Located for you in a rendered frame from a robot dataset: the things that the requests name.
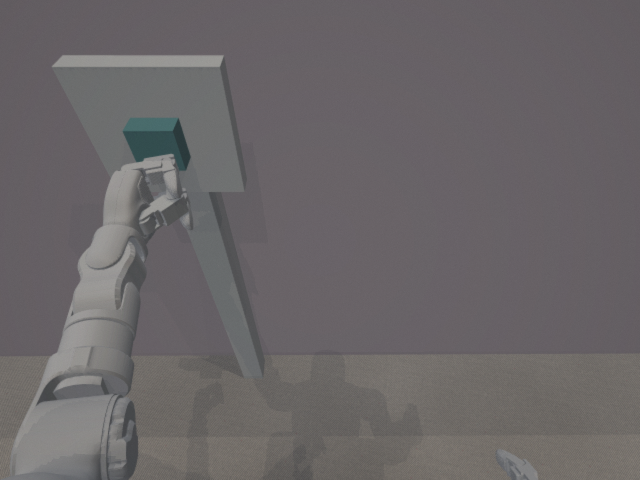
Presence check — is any robot left hand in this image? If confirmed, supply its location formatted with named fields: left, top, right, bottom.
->
left=103, top=154, right=193, bottom=244

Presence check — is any left robot upper arm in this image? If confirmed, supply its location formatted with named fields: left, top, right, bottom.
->
left=1, top=394, right=138, bottom=480

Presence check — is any panel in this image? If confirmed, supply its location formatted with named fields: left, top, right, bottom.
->
left=52, top=55, right=265, bottom=378

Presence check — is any button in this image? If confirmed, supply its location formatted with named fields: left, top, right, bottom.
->
left=123, top=118, right=191, bottom=171

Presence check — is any robot right hand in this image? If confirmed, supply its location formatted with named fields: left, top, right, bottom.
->
left=495, top=449, right=538, bottom=480

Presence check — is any robot left forearm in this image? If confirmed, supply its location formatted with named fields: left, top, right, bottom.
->
left=10, top=224, right=148, bottom=476

